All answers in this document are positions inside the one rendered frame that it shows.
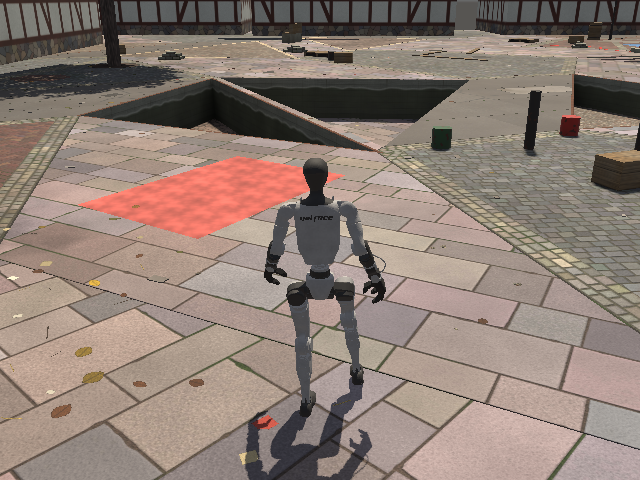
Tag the left robot forearm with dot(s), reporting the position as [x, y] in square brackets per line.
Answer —
[271, 260]

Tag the robot left upper arm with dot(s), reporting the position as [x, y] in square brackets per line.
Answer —
[285, 212]

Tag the robot right thigh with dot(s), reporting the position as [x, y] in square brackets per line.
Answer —
[344, 290]

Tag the right robot forearm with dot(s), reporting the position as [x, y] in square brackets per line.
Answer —
[370, 266]

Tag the robot right upper arm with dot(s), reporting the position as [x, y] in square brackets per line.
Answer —
[349, 210]

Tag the robot left hand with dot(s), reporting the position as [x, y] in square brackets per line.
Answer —
[270, 279]

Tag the robot torso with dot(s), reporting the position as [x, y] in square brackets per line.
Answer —
[318, 240]

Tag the robot right hand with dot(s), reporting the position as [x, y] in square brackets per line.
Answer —
[378, 287]

